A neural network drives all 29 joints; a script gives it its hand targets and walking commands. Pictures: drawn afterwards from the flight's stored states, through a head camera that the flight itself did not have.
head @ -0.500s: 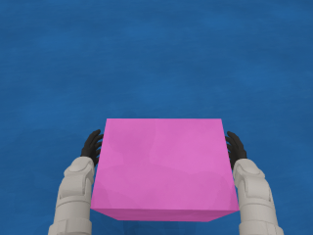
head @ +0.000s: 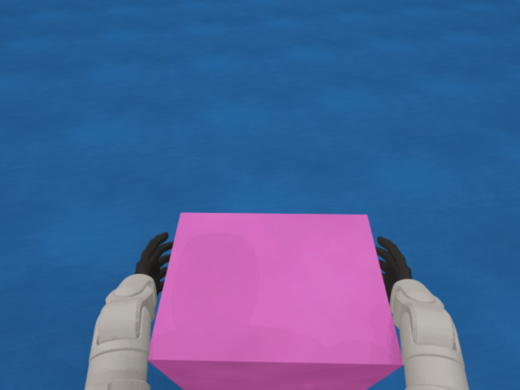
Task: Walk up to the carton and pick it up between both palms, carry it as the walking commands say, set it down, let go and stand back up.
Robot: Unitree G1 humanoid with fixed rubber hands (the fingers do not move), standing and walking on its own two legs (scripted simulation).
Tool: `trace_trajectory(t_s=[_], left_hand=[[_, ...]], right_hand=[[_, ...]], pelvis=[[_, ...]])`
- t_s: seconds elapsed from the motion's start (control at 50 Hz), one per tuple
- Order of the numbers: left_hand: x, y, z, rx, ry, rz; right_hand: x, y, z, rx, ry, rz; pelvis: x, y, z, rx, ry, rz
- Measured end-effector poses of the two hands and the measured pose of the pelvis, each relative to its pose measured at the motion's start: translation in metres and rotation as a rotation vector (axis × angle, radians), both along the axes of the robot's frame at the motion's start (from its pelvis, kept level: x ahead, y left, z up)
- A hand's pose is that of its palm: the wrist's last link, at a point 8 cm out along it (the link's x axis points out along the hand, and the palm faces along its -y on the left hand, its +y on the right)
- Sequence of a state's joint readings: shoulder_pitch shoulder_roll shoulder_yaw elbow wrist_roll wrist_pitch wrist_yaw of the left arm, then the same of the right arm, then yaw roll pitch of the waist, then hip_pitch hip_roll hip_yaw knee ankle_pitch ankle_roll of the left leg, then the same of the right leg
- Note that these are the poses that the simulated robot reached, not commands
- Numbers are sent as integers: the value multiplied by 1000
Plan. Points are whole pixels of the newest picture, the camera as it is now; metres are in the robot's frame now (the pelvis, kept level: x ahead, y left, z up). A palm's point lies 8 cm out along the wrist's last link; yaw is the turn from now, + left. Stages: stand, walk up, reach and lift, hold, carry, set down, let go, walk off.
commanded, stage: reach and lift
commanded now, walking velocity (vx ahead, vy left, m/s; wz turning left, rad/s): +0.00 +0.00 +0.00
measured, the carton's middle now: (271, 313) +0.28 +0.00 -0.06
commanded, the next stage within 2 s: hold in 1.32 s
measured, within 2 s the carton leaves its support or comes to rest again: neither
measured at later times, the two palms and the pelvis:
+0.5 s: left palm (139, 287) +0.28 +0.20 +0.04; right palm (397, 286) +0.29 -0.19 +0.03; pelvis +0.01 +0.00 +0.00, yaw +0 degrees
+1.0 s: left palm (138, 295) +0.27 +0.20 +0.03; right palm (399, 294) +0.28 -0.19 +0.03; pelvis +0.01 +0.00 +0.00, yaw +0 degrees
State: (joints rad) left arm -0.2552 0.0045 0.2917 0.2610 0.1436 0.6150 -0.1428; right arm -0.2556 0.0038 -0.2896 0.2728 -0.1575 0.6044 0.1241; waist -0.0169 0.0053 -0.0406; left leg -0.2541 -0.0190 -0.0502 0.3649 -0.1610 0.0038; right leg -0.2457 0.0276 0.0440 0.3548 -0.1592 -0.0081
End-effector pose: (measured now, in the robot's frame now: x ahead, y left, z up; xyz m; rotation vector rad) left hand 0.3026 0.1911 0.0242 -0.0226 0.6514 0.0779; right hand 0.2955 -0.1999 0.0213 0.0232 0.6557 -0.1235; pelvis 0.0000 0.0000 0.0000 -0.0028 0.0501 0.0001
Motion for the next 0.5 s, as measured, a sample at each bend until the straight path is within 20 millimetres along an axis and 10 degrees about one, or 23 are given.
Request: trace_trajectory(t_s=[0.5], left_hand=[[-19,6,14,11,-1,32]], right_hand=[[-7,7,12,-9,7,32]], pelvis=[[8,-5,3,1,-103,5]])
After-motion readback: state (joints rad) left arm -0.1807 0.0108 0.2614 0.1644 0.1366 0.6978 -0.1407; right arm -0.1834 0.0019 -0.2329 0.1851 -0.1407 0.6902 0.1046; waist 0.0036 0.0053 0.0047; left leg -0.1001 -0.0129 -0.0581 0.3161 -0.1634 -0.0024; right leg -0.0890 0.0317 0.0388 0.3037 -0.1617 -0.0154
